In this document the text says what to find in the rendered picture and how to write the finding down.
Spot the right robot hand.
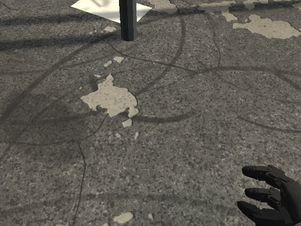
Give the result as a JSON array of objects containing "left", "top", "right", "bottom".
[{"left": 237, "top": 165, "right": 301, "bottom": 226}]

